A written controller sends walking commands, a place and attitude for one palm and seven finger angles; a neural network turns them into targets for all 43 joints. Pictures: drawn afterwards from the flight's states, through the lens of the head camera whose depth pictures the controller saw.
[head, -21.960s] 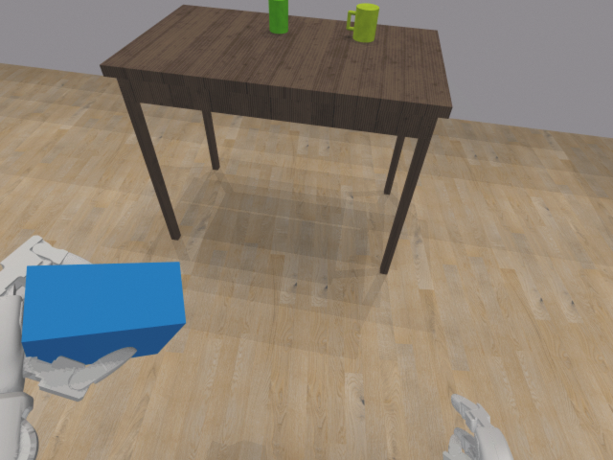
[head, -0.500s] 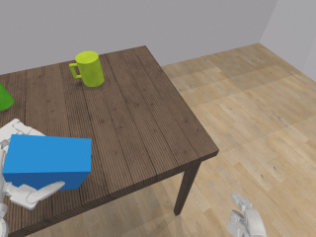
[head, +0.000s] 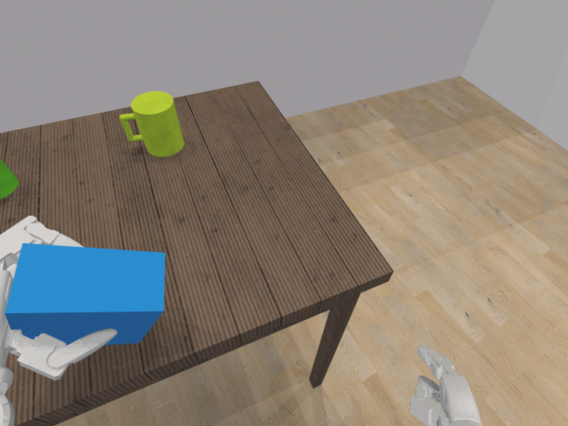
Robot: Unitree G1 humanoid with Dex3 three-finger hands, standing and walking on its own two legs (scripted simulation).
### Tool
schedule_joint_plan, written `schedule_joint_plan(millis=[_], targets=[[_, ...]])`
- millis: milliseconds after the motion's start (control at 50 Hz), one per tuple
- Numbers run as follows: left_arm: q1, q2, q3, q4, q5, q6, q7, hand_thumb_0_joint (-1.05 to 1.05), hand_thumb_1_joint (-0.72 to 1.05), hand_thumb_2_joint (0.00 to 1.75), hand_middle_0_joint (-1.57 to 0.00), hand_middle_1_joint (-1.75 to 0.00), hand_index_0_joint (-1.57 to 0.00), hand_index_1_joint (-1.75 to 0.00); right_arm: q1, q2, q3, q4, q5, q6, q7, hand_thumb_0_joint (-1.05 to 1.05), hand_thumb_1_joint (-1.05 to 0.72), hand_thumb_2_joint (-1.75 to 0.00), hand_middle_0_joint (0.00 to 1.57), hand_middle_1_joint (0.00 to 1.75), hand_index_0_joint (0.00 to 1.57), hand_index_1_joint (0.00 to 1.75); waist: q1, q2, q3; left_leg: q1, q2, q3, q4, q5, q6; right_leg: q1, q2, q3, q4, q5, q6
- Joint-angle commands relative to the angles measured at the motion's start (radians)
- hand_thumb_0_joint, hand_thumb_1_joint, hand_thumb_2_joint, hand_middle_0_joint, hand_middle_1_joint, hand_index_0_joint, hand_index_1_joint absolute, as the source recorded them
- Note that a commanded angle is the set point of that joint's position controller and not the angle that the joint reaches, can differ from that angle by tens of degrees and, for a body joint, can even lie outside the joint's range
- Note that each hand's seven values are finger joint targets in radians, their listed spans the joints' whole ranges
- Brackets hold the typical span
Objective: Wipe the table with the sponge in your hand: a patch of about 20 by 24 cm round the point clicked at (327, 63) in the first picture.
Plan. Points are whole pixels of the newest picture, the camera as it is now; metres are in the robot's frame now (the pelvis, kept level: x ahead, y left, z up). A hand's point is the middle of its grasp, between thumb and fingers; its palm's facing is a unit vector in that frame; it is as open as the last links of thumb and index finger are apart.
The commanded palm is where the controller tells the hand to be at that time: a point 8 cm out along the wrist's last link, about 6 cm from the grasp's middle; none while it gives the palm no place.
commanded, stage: shuffle to correct the standing spot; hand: left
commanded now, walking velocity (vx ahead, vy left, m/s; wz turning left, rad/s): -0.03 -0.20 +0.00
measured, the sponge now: (111, 301) +0.22 +0.20 +0.13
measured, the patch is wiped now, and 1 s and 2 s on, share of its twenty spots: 0.00 0.00 0.00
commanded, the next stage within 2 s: come to a stop and stand still in 0.34 s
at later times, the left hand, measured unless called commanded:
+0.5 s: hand (50, 299) +0.21 +0.24 +0.16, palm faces +0.31 -0.84 -0.44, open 10.5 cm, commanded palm +0.15 +0.28 +0.18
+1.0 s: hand out of the picture +0.21 +0.33 +0.16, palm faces +0.42 -0.84 -0.35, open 10.5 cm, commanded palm +0.15 +0.34 +0.18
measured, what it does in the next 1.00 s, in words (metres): shifts its weight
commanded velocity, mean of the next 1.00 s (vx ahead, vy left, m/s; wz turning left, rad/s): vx -0.01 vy -0.08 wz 0.00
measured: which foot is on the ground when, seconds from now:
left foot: down 0.00-1.00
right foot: down 0.00-1.00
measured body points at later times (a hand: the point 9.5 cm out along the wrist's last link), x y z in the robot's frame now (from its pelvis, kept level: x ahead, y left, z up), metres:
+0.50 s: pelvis -0.01 +0.00 +0.00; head +0.01 +0.01 +0.45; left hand +0.19 +0.29 +0.18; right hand +0.16 -0.23 -0.08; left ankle +0.01 +0.15 -0.73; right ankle -0.01 -0.04 -0.73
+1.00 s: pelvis -0.02 +0.06 +0.00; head -0.01 +0.09 +0.45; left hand +0.18 +0.37 +0.18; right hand +0.13 -0.17 -0.07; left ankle +0.00 +0.15 -0.74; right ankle -0.01 -0.04 -0.73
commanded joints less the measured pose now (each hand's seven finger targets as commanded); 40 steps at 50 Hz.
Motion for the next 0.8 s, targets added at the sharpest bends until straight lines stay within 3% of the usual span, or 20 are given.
schedule_joint_plan(millis=[0, 40, 200, 300, 320, 400, 440, 460, 480, 500, 520, 540, 580, 600, 620, 680, 700, 720, 740, 780], targets=[[-0.077, 0.175, 0.147, -0.245, -0.009, -0.082, 0.031, 0.0, 0.1, 1.3, -1.2, -1.6, -1.2, -1.6, -0.079, -0.118, -0.049, -0.152, 0.002, -0.056, -0.013, 0.0, -0.9, -0.9, 0.2, 0.3, 0.2, 0.3, 0.007, 0.05, -0.17, 0.061, 0.073, -0.077, -0.019, 0.202, 0.087, 0.041, -0.214, 0.193, -0.088, 0.326, 0.092], [-0.09, 0.164, 0.138, -0.247, -0.01, -0.085, 0.035, 0.0, 0.1, 1.3, -1.2, -1.6, -1.2, -1.6, -0.082, -0.117, -0.044, -0.148, 0.002, -0.057, -0.015, 0.0, -0.9, -0.9, 0.2, 0.3, 0.2, 0.3, 0.007, 0.092, -0.157, 0.05, 0.079, -0.095, -0.055, 0.161, 0.091, 0.034, -0.203, 0.188, -0.093, 0.251, 0.089], [-0.101, 0.15, 0.125, -0.204, -0.001, -0.077, 0.037, 0.0, 0.1, 1.3, -1.2, -1.6, -1.2, -1.6, -0.076, -0.122, -0.048, -0.146, 0.001, -0.063, -0.012, 0.0, -0.9, -0.9, 0.2, 0.3, 0.2, 0.3, 0.009, 0.06, -0.153, 0.035, 0.081, -0.09, -0.06, 0.117, 0.092, 0.039, -0.202, 0.191, -0.11, 0.226, 0.102], [-0.107, 0.149, 0.118, -0.21, -0.001, -0.076, 0.036, 0.0, 0.1, 1.3, -1.2, -1.6, -1.2, -1.6, -0.075, -0.122, -0.046, -0.148, 0.003, -0.063, -0.011, 0.0, -0.9, -0.9, 0.2, 0.3, 0.2, 0.3, 0.009, 0.04, -0.147, 0.024, 0.074, -0.097, -0.069, 0.08, 0.089, 0.029, -0.205, 0.189, -0.116, 0.185, 0.088], [-0.086, 0.155, 0.117, -0.205, -0.003, -0.076, 0.037, 0.0, 0.1, 1.3, -1.2, -1.6, -1.2, -1.6, -0.09, -0.117, -0.039, -0.145, 0.008, -0.064, -0.012, 0.0, -0.9, -0.9, 0.2, 0.3, 0.2, 0.3, 0.004, 0.07, -0.142, 0.042, 0.075, -0.094, -0.085, 0.073, 0.091, 0.011, -0.199, 0.187, -0.12, 0.176, 0.084], [-0.107, 0.152, 0.124, -0.211, -0.003, -0.075, 0.038, 0.0, 0.1, 1.3, -1.2, -1.6, -1.2, -1.6, -0.076, -0.119, -0.045, -0.148, 0.004, -0.064, -0.012, 0.0, -0.9, -0.9, 0.2, 0.3, 0.2, 0.3, 0.008, 0.029, -0.141, 0.029, 0.061, -0.082, -0.049, 0.046, 0.086, 0.007, -0.213, 0.205, -0.132, 0.165, 0.087], [-0.089, 0.148, 0.124, -0.205, -0.004, -0.078, 0.042, 0.0, 0.1, 1.3, -1.2, -1.6, -1.2, -1.6, -0.081, -0.114, -0.039, -0.148, 0.004, -0.064, -0.014, 0.0, -0.9, -0.9, 0.2, 0.3, 0.2, 0.3, 0.007, 0.061, -0.143, 0.042, 0.056, -0.082, -0.06, 0.039, 0.091, 0.001, -0.212, 0.209, -0.139, 0.151, 0.087], [-1.059, 0.888, 0.683, -0.325, 0.146, -0.17, 0.004, 0.0, 0.1, 1.3, -1.2, -1.6, -1.2, -1.6, 0.188, -0.143, -0.102, -0.026, -0.039, -0.154, -0.035, 0.0, -0.9, -0.9, 0.2, 0.3, 0.2, 0.3, 0.026, -0.22, 0.017, -0.039, -0.006, 0.155, -0.03, 0.097, 0.053, -0.072, -0.121, 0.137, -0.217, 0.441, 0.28], [-0.61, 0.36, 0.322, 0.15, 0.071, -0.137, -0.045, 0.0, 0.1, 1.3, -1.2, -1.6, -1.2, -1.6, 0.051, -0.097, -0.085, -0.064, -0.04, -0.163, -0.03, 0.0, -0.9, -0.9, 0.2, 0.3, 0.2, 0.3, 0.033, -0.139, -0.167, -0.006, -0.071, 0.096, -0.068, 0.181, 0.078, 0.045, -0.185, 0.175, -0.064, 0.572, 0.188], [-0.336, 0.324, 0.308, 0.11, 0.039, -0.151, -0.033, 0.0, 0.1, 1.3, -1.2, -1.6, -1.2, -1.6, 0.045, -0.127, -0.094, -0.131, -0.02, -0.164, -0.019, 0.0, -0.9, -0.9, 0.2, 0.3, 0.2, 0.3, 0.082, -0.073, -0.136, -0.007, -0.04, 0.092, 0.001, 0.203, 0.058, 0.062, -0.202, 0.229, -0.079, 0.686, 0.232], [-0.251, 0.149, 0.149, 0.171, 0.025, -0.13, -0.035, 0.0, 0.1, 1.3, -1.2, -1.6, -1.2, -1.6, 0.007, -0.134, -0.09, -0.115, -0.001, -0.169, -0.008, 0.0, -0.9, -0.9, 0.2, 0.3, 0.2, 0.3, 0.059, 0.099, -0.192, 0.064, -0.042, 0.096, -0.019, 0.225, 0.069, 0.091, -0.21, 0.224, -0.005, 0.688, 0.193], [-0.276, 0.173, 0.148, 0.052, 0.034, -0.148, -0.041, 0.0, 0.1, 1.3, -1.2, -1.6, -1.2, -1.6, 0.027, -0.157, -0.093, -0.13, -0.014, -0.163, -0.002, 0.0, -0.9, -0.9, 0.2, 0.3, 0.2, 0.3, 0.056, 0.169, -0.235, 0.053, -0.011, 0.072, -0.028, 0.252, 0.093, 0.109, -0.212, 0.209, 0.049, 0.626, 0.211], [-0.217, 0.105, 0.085, -0.094, 0.029, -0.176, -0.04, 0.0, 0.1, 1.3, -1.2, -1.6, -1.2, -1.6, -0.009, -0.14, -0.079, -0.145, -0.005, -0.172, 0.026, 0.0, -0.9, -0.9, 0.2, 0.3, 0.2, 0.3, 0.062, 0.177, -0.262, 0.037, 0.02, 0.044, -0.029, 0.275, 0.118, 0.118, -0.191, 0.18, 0.099, 0.51, 0.246], [-0.161, 0.09, 0.073, -0.126, 0.031, -0.177, -0.035, 0.0, 0.1, 1.3, -1.2, -1.6, -1.2, -1.6, -0.028, -0.128, -0.073, -0.156, -0.003, -0.177, 0.035, 0.0, -0.9, -0.9, 0.2, 0.3, 0.2, 0.3, 0.069, 0.118, -0.257, 0.004, 0.02, 0.042, -0.021, 0.239, 0.119, 0.134, -0.186, 0.179, 0.087, 0.438, 0.25], [-0.1, 0.042, 0.034, -0.154, 0.024, -0.173, -0.023, 0.0, 0.1, 1.3, -1.2, -1.6, -1.2, -1.6, -0.061, -0.108, -0.057, -0.152, 0.009, -0.184, 0.042, 0.0, -0.9, -0.9, 0.2, 0.3, 0.2, 0.3, 0.067, 0.085, -0.267, 0.007, 0.02, 0.024, -0.03, 0.204, 0.119, 0.137, -0.179, 0.172, 0.075, 0.342, 0.22], [-0.091, 0.173, 0.168, -0.218, 0.038, -0.177, 0.005, 0.0, 0.1, 1.3, -1.2, -1.6, -1.2, -1.6, -0.055, -0.117, -0.062, -0.167, -0.009, -0.188, 0.023, 0.0, -0.9, -0.9, 0.2, 0.3, 0.2, 0.3, 0.063, -0.184, -0.183, -0.033, -0.065, 0.021, 0.055, 0.01, 0.082, 0.037, -0.225, 0.267, -0.133, 0.086, 0.158], [-0.085, 0.192, 0.201, -0.214, 0.033, -0.179, 0.013, 0.0, 0.1, 1.3, -1.2, -1.6, -1.2, -1.6, -0.053, -0.113, -0.058, -0.162, -0.012, -0.188, 0.013, 0.0, -0.9, -0.9, 0.2, 0.3, 0.2, 0.3, 0.057, -0.21, -0.165, -0.039, -0.085, 0.011, 0.084, -0.016, 0.075, 0.007, -0.261, 0.316, -0.182, 0.009, 0.126], [-0.071, 0.255, 0.269, -0.213, 0.034, -0.18, 0.034, 0.0, 0.1, 1.3, -1.2, -1.6, -1.2, -1.6, -0.066, -0.112, -0.053, -0.142, -0.011, -0.18, 0.003, 0.0, -0.9, -0.9, 0.2, 0.3, 0.2, 0.3, 0.055, -0.171, -0.158, -0.013, -0.084, 0.0, 0.091, -0.019, 0.073, -0.051, -0.284, 0.353, -0.211, -0.082, 0.093], [-0.066, 0.208, 0.245, -0.207, 0.026, -0.18, 0.038, 0.0, 0.1, 1.3, -1.2, -1.6, -1.2, -1.6, -0.055, -0.104, -0.05, -0.143, -0.017, -0.174, -0.008, 0.0, -0.9, -0.9, 0.2, 0.3, 0.2, 0.3, 0.042, -0.149, -0.151, -0.02, -0.084, -0.013, 0.087, -0.012, 0.074, -0.051, -0.299, 0.352, -0.21, -0.116, 0.07], [-0.121, 0.178, 0.215, -0.209, 0.02, -0.184, 0.045, 0.0, 0.1, 1.3, -1.2, -1.6, -1.2, -1.6, -0.051, -0.106, -0.042, -0.135, -0.022, -0.173, -0.019, 0.0, -0.9, -0.9, 0.2, 0.3, 0.2, 0.3, 0.029, -0.063, -0.125, 0.029, -0.079, -0.042, 0.004, 0.018, 0.074, -0.093, -0.27, 0.324, -0.187, -0.126, 0.045]])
